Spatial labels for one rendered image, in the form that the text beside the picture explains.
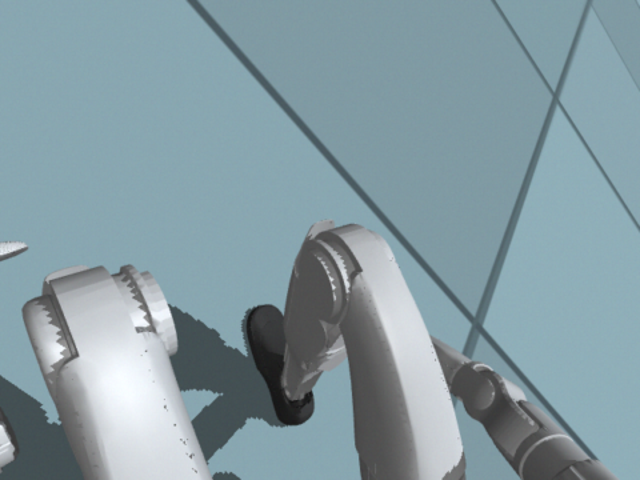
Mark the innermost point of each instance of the right robot foot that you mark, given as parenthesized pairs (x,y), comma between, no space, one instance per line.
(267,342)

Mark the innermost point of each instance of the right robot hand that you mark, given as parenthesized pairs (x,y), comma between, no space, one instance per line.
(450,360)

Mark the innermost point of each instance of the right robot arm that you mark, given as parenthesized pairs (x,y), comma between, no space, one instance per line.
(534,445)

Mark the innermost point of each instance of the left robot arm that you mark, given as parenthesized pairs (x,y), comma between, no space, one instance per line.
(9,448)

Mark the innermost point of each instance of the left robot hand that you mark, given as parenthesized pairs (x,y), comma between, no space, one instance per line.
(11,248)

